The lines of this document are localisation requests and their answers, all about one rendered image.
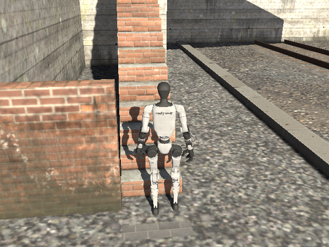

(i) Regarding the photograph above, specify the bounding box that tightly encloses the robot left forearm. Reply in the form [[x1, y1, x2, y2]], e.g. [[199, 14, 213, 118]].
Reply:
[[137, 126, 147, 148]]

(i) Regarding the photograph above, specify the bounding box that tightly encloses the robot right thigh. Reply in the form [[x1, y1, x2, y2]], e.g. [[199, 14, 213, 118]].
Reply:
[[171, 144, 182, 180]]

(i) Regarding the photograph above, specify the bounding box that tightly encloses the left robot upper arm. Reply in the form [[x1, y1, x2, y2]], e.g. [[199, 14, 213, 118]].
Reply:
[[141, 104, 153, 133]]

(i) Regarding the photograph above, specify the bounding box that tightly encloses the robot right hand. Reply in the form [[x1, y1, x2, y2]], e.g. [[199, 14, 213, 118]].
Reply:
[[182, 149, 194, 163]]

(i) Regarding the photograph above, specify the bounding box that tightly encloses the right robot upper arm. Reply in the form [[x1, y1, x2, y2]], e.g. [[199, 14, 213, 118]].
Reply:
[[175, 104, 188, 133]]

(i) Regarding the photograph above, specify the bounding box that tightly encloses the robot right forearm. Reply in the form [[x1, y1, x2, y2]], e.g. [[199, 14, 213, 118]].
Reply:
[[183, 125, 193, 150]]

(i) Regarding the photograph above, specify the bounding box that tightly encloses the robot left hand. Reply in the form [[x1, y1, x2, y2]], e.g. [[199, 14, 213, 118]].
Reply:
[[136, 147, 147, 160]]

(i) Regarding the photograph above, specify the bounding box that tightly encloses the robot left thigh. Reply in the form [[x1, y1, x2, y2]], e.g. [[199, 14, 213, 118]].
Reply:
[[147, 144, 159, 183]]

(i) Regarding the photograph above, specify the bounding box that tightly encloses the robot thigh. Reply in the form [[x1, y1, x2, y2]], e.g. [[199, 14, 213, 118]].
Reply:
[[171, 144, 182, 180], [147, 144, 159, 183]]

